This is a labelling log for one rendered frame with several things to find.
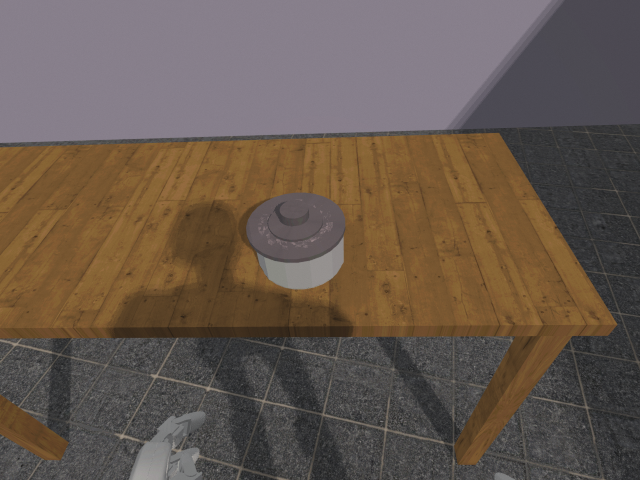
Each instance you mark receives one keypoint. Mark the lid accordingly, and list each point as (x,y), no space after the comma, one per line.
(273,239)

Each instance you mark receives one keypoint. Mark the robot left hand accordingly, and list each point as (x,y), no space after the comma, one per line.
(154,460)

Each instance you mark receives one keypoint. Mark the knob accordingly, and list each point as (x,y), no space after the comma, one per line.
(294,212)

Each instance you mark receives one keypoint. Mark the table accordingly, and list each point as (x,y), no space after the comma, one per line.
(444,236)

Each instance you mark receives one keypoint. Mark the pot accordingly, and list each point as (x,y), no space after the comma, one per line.
(304,275)

